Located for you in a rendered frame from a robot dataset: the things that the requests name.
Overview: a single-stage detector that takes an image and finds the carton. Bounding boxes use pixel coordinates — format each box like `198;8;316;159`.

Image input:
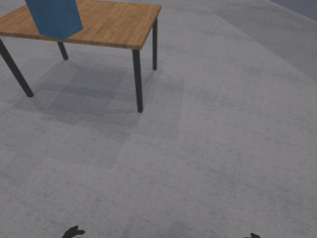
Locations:
25;0;83;41

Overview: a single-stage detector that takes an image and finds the left robot hand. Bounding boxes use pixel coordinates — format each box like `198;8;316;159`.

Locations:
61;225;85;238

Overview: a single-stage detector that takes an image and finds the table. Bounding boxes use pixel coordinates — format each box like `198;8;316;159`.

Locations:
0;0;161;113

